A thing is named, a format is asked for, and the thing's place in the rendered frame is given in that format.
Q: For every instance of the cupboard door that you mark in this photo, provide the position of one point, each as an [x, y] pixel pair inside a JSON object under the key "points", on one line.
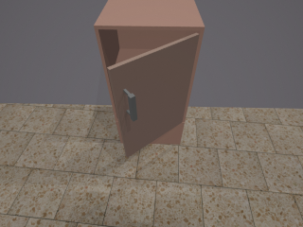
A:
{"points": [[160, 80]]}

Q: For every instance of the handle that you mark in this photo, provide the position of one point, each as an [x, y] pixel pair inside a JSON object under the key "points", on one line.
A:
{"points": [[132, 105]]}

